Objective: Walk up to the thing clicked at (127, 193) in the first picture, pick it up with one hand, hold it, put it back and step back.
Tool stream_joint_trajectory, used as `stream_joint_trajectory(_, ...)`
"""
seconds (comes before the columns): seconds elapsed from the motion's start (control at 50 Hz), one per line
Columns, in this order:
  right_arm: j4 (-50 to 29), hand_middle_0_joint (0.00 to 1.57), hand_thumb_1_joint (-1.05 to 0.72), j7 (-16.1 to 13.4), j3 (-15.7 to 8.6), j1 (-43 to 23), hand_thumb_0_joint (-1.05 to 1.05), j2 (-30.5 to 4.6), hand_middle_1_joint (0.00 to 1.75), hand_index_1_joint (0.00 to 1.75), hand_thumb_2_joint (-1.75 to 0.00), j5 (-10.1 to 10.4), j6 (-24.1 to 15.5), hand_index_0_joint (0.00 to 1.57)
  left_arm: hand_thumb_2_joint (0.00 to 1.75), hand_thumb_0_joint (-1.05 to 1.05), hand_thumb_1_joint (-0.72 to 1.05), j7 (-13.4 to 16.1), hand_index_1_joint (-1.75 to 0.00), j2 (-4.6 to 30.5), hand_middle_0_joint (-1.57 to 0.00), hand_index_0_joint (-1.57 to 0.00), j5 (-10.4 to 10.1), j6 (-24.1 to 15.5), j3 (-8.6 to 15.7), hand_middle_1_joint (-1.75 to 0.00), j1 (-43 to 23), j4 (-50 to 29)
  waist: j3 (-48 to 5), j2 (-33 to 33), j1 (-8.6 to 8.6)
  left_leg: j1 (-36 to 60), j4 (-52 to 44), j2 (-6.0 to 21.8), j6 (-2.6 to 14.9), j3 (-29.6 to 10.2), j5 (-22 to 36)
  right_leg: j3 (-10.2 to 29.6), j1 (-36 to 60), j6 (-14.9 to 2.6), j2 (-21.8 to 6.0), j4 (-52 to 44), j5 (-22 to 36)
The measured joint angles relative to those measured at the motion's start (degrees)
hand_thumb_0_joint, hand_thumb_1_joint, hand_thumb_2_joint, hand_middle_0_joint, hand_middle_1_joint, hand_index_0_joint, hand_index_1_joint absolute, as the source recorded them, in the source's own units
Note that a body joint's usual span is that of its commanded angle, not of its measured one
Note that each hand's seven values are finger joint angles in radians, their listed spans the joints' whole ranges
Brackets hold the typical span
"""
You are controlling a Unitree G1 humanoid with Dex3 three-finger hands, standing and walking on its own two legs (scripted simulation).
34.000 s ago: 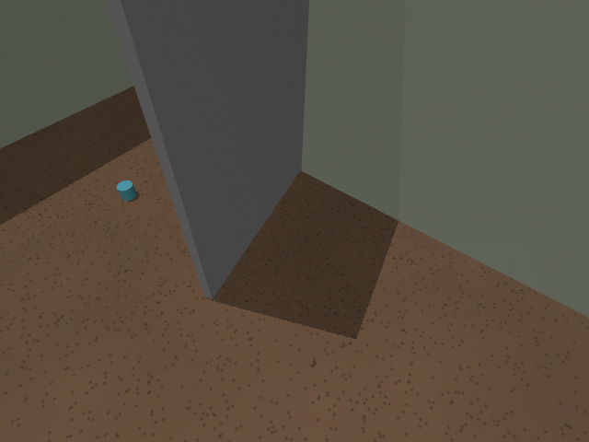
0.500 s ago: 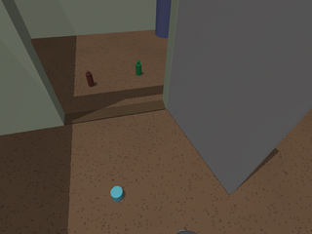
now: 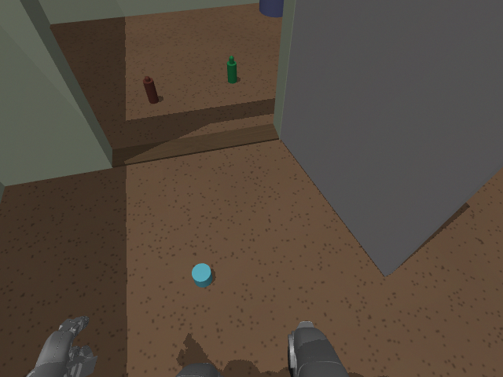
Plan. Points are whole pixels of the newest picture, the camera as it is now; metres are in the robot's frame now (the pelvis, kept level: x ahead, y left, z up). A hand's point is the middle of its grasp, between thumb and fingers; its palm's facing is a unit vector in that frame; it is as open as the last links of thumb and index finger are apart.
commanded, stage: walk up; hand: left
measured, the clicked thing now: (202, 275) +0.52 +0.20 -0.69
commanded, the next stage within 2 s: none
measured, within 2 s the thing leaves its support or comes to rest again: neither
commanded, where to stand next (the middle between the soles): +0.12 +0.00 m, yaw -5 degrees
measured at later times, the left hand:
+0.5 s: hand out of the picture +0.11 +0.23 -0.09, palm faces -0.09 -0.90 -0.44, open 7.4 cm
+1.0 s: hand (117, 370) +0.15 +0.24 -0.14, palm faces -0.17 -0.90 -0.41, open 7.4 cm
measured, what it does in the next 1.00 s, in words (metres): steps on the spot: right foot, then left foot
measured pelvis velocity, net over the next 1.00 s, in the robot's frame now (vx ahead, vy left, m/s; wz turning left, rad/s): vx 0.01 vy -0.02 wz -0.16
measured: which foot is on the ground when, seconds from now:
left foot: down 0.00-0.34, up 0.36-0.70, down 0.72-1.00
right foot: up 0.00-0.30, down 0.32-0.74, up 0.76-1.00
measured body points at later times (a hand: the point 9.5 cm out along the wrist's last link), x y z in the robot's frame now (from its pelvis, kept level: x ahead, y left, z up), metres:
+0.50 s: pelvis +0.05 -0.05 +0.03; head +0.05 -0.07 +0.48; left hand +0.11 +0.27 -0.06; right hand +0.08 -0.40 -0.08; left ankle +0.08 +0.10 -0.63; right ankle +0.04 -0.17 -0.69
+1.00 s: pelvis +0.01 -0.02 +0.00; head +0.07 -0.03 +0.45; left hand +0.16 +0.28 -0.11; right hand +0.10 -0.34 -0.10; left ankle +0.14 +0.11 -0.69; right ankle -0.04 -0.12 -0.68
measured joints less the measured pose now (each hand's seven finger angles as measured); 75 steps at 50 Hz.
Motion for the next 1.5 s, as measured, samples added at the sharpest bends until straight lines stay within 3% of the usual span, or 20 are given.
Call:
stream_joint_trajectory(0.04, 1.1, 0.21, -0.91, -0.5, 0.5, 0.7, 0.01, 0.8, 0.30, 0.30, -0.90, -0.5, -0.6, 0.20, 0.90, 0.00, 0.90, -0.3, -0.30, 0.8, -0.20, -0.20, -0.2, 0.9, 0.5, -0.30, 0.9, 1.5, -0.2, -0.1, -1.34, -0.3, -1.3, 0.9, 0.02, -1.0, 1.4, 4.1, -1.3, -0.51, 5.2, 10.6, -3.9)
stream_joint_trajectory(0.08, 1.8, 0.21, -0.91, -1.3, 0.8, 1.4, 0.01, 1.6, 0.30, 0.30, -0.90, -0.6, -1.8, 0.20, 0.90, 0.00, 0.90, -0.8, -0.30, 1.8, -0.20, -0.20, -0.4, 1.1, 1.1, -0.30, 2.3, 2.1, -0.5, -1.3, -1.36, 0.0, -4.1, 1.4, -0.15, -0.9, 3.4, 5.7, -1.3, -0.80, 8.0, 18.0, -2.1)
stream_joint_trajectory(0.22, 0.0, 0.21, -0.90, -0.9, -0.5, 6.1, 0.01, -0.3, 0.30, 0.30, -0.90, -1.1, -6.4, 0.21, 0.90, 0.01, 0.90, -4.9, -0.30, 3.4, -0.20, -0.20, 0.5, -0.5, 1.6, -0.30, 11.9, 5.8, -4.3, -3.2, -0.89, 4.9, -11.5, 4.4, 1.09, 2.0, 4.9, 0.9, 9.8, 0.97, 4.7, 7.8, -3.7)
stream_joint_trajectory(0.3, -1.8, 0.21, -0.90, 0.0, -1.0, 8.0, 0.01, -2.9, 0.30, 0.30, -0.90, -1.0, -6.7, 0.20, 0.90, 0.01, 0.90, -5.6, -0.30, 3.3, -0.20, -0.20, 0.2, -2.4, 0.9, -0.30, 13.8, 6.8, -5.0, -2.0, -1.50, 7.2, -12.9, 6.7, 0.11, 2.8, 4.5, -2.5, 15.1, 0.07, 2.4, -5.8, -5.6)
stream_joint_trajectory(0.36, -2.2, 0.21, -0.90, 0.2, -1.5, 8.6, 0.01, -4.8, 0.30, 0.30, -0.90, -0.7, -5.1, 0.20, 0.90, 0.01, 0.90, -5.0, -0.30, 2.4, -0.20, -0.20, -0.1, -5.4, 0.9, -0.30, 14.1, 5.3, -4.0, 1.0, -1.63, 4.9, -4.3, 8.6, 1.75, -0.2, 2.3, -5.7, 19.0, 0.13, 3.7, -13.0, 4.4)
stream_joint_trajectory(0.42, -1.3, 0.21, -0.91, 0.1, -1.6, 7.6, 0.01, -4.5, 0.30, 0.30, -0.90, -0.2, -2.8, 0.20, 0.90, 0.01, 0.90, -4.1, -0.30, 1.4, -0.20, -0.20, -0.3, -7.3, 0.0, -0.30, 15.6, 3.6, -4.9, 1.8, -0.41, -1.6, 10.3, 3.8, 2.53, -4.4, 0.8, -5.6, 20.3, -0.52, 3.5, -12.4, 2.5)
stream_joint_trajectory(0.48, -2.6, 0.20, -0.91, 0.9, -1.6, 6.3, 0.01, -4.5, 0.30, 0.30, -0.90, -0.2, -2.8, 0.20, 0.90, 0.00, 0.90, -2.9, -0.30, 0.1, -0.20, -0.20, -0.8, -8.2, -1.3, -0.30, 17.3, 3.2, -5.3, 3.7, 0.10, -7.3, 13.0, 2.9, 1.71, -4.2, 5.4, -5.4, 23.4, -0.22, 3.3, -16.1, 3.3)
stream_joint_trajectory(0.62, -5.7, 0.20, -0.91, 0.1, -1.3, 0.5, 0.01, -2.4, 0.30, 0.30, -0.90, 1.3, -1.2, 0.20, 0.90, 0.00, 0.90, 0.1, -0.30, 0.1, -0.20, -0.21, -1.0, -6.2, -2.1, -0.30, 16.3, 2.2, -1.7, 5.2, 1.18, -13.3, 8.2, 0.5, 0.11, -6.6, 7.9, -3.0, 22.6, 0.95, 0.9, -14.3, 2.1)
stream_joint_trajectory(0.74, -5.4, 0.21, -0.91, -0.9, -0.1, -1.6, 0.01, 0.0, 0.30, 0.30, -0.90, 1.2, -1.8, 0.20, 0.90, 0.01, 0.90, 0.5, -0.30, 2.3, -0.20, -0.20, -2.0, -3.1, -1.6, -0.30, 10.4, -1.2, 0.6, 2.2, 0.87, -6.3, -8.2, -1.1, 0.06, -1.3, 14.1, -1.8, 15.1, 1.98, -2.3, -1.0, -4.0)
stream_joint_trajectory(0.82, -6.4, 0.21, -0.91, -0.5, 0.8, -4.3, 0.01, 1.9, 0.30, 0.30, -0.90, 1.2, -1.5, 0.20, 0.90, 0.00, 0.90, 1.7, -0.30, 2.3, -0.20, -0.20, -3.2, -1.5, -1.1, -0.30, 5.1, -1.5, 4.4, 0.3, 0.71, -8.2, -5.4, -1.1, 0.34, -0.8, 13.5, 3.6, 8.8, -0.32, 3.8, 17.5, -13.0)
stream_joint_trajectory(0.88, -7.4, 0.21, -0.90, -1.2, 1.2, -5.6, 0.01, 2.4, 0.30, 0.30, -0.90, 1.2, -1.6, 0.20, 0.90, 0.00, 0.90, 1.3, -0.30, 1.6, -0.20, -0.20, -3.1, -1.0, -1.1, -0.30, 4.0, -1.3, 4.4, -0.4, 0.60, -8.9, -6.6, -0.1, 0.40, -0.1, 15.1, 2.7, 7.1, -0.68, 6.1, 23.1, -12.2)
stream_joint_trajectory(1.0, -7.7, 0.21, -0.90, -2.5, 1.4, -5.7, 0.01, 1.0, 0.30, 0.30, -0.90, 0.2, -3.6, 0.21, 0.90, 0.00, 0.90, -2.0, -0.30, 0.1, -0.20, -0.20, -0.3, -0.3, -0.1, -0.30, 6.0, -0.7, 1.4, -0.8, 0.83, -11.4, -6.0, 2.7, -0.10, 1.6, 16.2, -1.0, 14.4, -1.03, 4.1, 6.8, -12.6)
stream_joint_trajectory(1.04, -7.0, 0.21, -0.90, -2.5, 1.1, -5.1, 0.01, -0.2, 0.30, 0.30, -0.90, -0.3, -3.5, 0.21, 0.90, 0.00, 0.90, -2.9, -0.30, -0.5, -0.20, -0.20, 0.3, -0.9, 0.6, -0.30, 7.2, 0.5, 0.3, 0.3, 0.53, -12.3, -4.6, 4.1, -0.33, 0.6, 15.8, -2.7, 18.0, -1.80, 4.5, -0.9, -9.2)
stream_joint_trajectory(1.06, -6.4, 0.21, -0.90, -2.3, 0.5, -4.2, 0.01, -0.8, 0.30, 0.30, -0.90, -0.5, -3.1, 0.20, 0.90, 0.00, 0.90, -3.3, -0.30, -1.2, -0.20, -0.20, 0.6, -1.5, 0.7, -0.30, 8.1, 1.0, 0.1, 1.8, -0.25, -12.8, -2.1, 4.2, 0.39, -1.6, 10.2, -4.4, 19.1, -2.15, 5.4, -1.9, -8.1)
stream_joint_trajectory(1.1, -3.8, 0.21, -0.90, -2.0, -0.2, -1.5, 0.01, -1.0, 0.30, 0.30, -0.90, -0.7, -2.1, 0.20, 0.90, 0.00, 0.90, -3.9, -0.30, -1.6, -0.20, -0.20, 1.1, -3.1, 0.7, -0.30, 11.8, 1.3, -2.7, 1.0, 0.81, -14.3, 4.6, 0.9, 0.56, -4.4, 3.7, -4.5, 20.4, -3.10, 4.9, -3.0, -9.8)
stream_joint_trajectory(1.18, -0.6, 0.21, -0.91, -0.4, -1.0, 2.9, 0.01, -3.3, 0.30, 0.30, -0.90, 0.6, -3.3, 0.20, 0.90, 0.00, 0.90, -3.8, -0.30, -2.2, -0.20, -0.21, 1.0, -4.9, 0.9, -0.30, 18.1, 3.8, -4.7, 0.9, 2.46, -16.3, 10.6, -2.7, 0.32, -6.4, 10.6, -4.3, 27.2, -1.94, 2.9, -14.8, -1.8)
stream_joint_trajectory(1.28, 0.2, 0.21, -0.91, 1.4, -2.0, 7.1, 0.01, -4.8, 0.30, 0.30, -0.90, 0.8, -3.8, 0.20, 0.90, 0.01, 0.90, -3.9, -0.30, -0.1, -0.21, -0.21, 0.8, -5.2, 2.1, -0.30, 23.1, 5.5, -5.3, 1.5, 2.15, -14.9, 4.9, -1.6, -0.90, -4.9, 15.7, -5.5, 33.8, -1.74, 2.0, -25.0, 1.6)
stream_joint_trajectory(1.42, 1.1, 0.20, -0.91, 1.8, -1.0, 6.4, 0.02, -2.6, 0.30, 0.30, -0.90, 0.4, -3.6, 0.20, 0.90, 0.01, 0.90, -3.5, -0.30, 2.9, -0.20, -0.20, -0.3, -4.8, 1.6, -0.30, 23.9, 3.7, -4.0, 1.6, 2.42, -5.1, -13.0, 2.0, 0.76, 0.0, 16.2, -7.9, 36.2, -0.25, 1.9, -22.9, -2.9)
stream_joint_trajectory(1.48, -0.7, 0.20, -0.91, 1.0, -0.7, 4.2, 0.02, -0.8, 0.30, 0.30, -0.90, 0.1, -5.3, 0.20, 0.90, 0.01, 0.90, -3.2, -0.30, 2.6, -0.20, -0.20, -1.1, -4.1, 0.5, -0.30, 22.7, 2.9, -2.6, -0.8, 2.49, -1.5, -15.3, -0.3, 1.41, 2.6, 17.5, -6.5, 32.0, -0.39, -1.1, -10.7, -6.8)
stream_joint_trajectory(1.5, -1.8, 0.20, -0.91, 0.8, -0.4, 3.4, 0.01, -0.6, 0.30, 0.30, -0.90, 0.3, -6.0, 0.20, 0.90, 0.01, 0.90, -3.0, -0.30, 1.8, -0.20, -0.20, -1.4, -3.8, 0.1, -0.30, 21.8, 2.8, -2.0, -0.6, 2.15, -1.6, -13.7, -0.3, 1.59, 2.8, 16.3, -4.6, 28.9, -0.84, -0.3, -3.6, -7.4)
